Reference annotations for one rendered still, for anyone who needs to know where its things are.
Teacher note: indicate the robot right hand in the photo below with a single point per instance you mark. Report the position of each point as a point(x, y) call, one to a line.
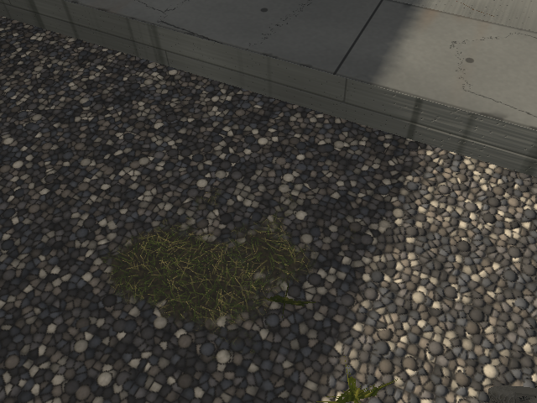
point(512, 394)

